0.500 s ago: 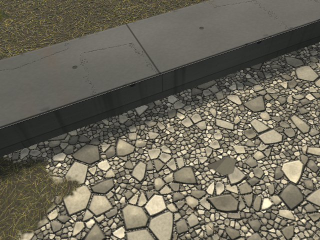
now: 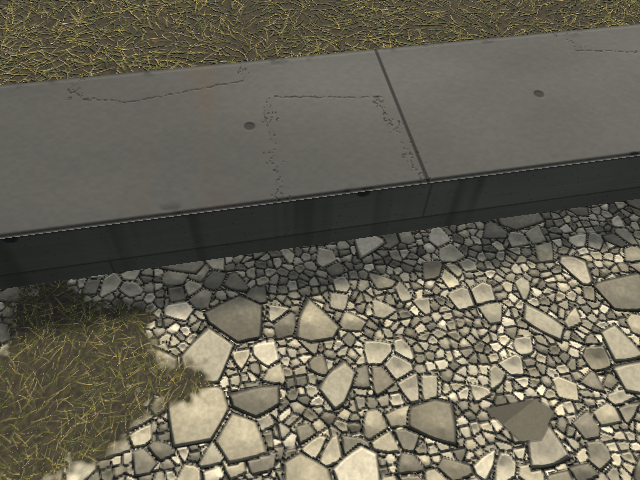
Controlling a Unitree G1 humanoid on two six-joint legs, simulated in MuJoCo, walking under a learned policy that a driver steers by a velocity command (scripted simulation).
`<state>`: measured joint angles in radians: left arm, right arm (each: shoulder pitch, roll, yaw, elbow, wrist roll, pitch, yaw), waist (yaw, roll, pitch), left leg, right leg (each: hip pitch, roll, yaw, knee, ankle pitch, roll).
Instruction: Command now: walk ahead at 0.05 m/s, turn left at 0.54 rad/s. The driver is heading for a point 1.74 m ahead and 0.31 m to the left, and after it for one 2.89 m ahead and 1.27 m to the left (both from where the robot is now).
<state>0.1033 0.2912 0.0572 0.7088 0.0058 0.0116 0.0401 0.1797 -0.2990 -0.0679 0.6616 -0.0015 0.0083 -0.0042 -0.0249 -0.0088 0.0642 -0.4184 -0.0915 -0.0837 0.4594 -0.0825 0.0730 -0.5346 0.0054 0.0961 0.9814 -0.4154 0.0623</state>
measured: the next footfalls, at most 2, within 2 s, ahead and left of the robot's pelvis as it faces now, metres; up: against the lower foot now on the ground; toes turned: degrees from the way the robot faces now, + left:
right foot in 0.22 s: +0.11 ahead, -0.16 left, +0.00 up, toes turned +14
left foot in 0.64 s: +0.02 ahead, +0.09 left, +0.00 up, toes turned +23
